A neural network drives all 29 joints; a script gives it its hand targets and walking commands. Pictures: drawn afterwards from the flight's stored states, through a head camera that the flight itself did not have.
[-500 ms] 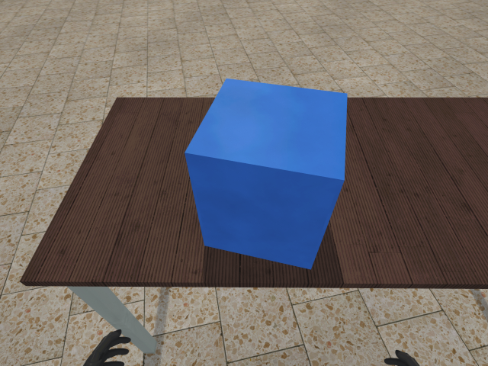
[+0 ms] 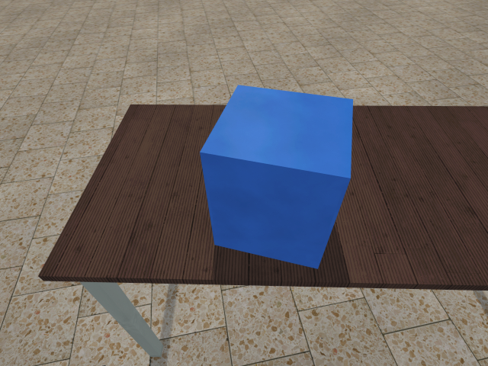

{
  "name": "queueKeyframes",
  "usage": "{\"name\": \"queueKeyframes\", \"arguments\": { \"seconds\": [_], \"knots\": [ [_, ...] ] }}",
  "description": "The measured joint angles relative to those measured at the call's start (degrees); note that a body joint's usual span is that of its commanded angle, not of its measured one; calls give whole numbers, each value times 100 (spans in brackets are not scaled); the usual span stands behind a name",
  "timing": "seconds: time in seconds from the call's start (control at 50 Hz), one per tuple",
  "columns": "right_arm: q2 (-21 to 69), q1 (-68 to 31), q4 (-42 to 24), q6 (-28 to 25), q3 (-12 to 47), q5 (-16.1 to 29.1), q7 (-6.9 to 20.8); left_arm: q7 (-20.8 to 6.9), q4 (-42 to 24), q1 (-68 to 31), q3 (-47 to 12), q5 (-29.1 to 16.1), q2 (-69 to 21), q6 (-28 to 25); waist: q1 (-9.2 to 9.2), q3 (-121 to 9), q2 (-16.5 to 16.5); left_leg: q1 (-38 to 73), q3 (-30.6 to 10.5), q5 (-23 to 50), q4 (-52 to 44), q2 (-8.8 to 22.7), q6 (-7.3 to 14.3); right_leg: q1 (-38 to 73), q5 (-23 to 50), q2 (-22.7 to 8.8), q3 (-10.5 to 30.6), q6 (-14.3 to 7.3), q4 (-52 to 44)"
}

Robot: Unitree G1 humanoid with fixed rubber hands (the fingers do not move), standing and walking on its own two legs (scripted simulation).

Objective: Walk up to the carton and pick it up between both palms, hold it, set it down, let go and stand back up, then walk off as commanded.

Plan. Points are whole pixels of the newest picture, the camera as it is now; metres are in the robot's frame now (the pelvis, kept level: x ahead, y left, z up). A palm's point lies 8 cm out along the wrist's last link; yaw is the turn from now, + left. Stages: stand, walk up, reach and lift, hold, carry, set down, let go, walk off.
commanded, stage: stand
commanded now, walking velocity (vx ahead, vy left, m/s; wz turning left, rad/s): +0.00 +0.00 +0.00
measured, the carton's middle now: (278, 177) +0.43 -0.03 +0.08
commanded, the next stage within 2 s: none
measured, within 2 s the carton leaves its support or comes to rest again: neither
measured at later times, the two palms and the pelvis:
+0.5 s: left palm out of the picture +0.05 +0.32 -0.11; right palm out of the picture +0.05 -0.29 -0.12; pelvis -0.01 +0.01 +0.00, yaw +1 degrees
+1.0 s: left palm out of the picture +0.07 +0.31 -0.12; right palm out of the picture +0.09 -0.30 -0.11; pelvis +0.01 +0.01 +0.00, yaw +2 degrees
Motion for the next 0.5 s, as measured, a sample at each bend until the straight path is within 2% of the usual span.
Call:
{"name": "queueKeyframes", "arguments": {
  "seconds": [0.16, 0.4, 0.5],
  "knots": [
    [-46, 50, 152, -13, 9, 0, 27, 4, 205, 12, 19, 4, -1, 32, 57, 54, -14, 24, 13, 115, -111, -36, 33, 18, 105, -35, 25, 38, -98],
    [4, 69, 265, 23, 16, -7, -26, 29, 400, 0, 64, -1, 132, 92, -33, 190, -8, -21, -74, 182, -145, -110, 68, -13, 116, -109, -37, 84, -86],
    [3, 40, 311, 26, 25, 18, -3, 22, 367, -89, 59, -31, 145, 91, 8, 190, -25, -31, -88, 188, -153, -120, 64, -35, 91, -120, -41, 82, -57]
  ]
}}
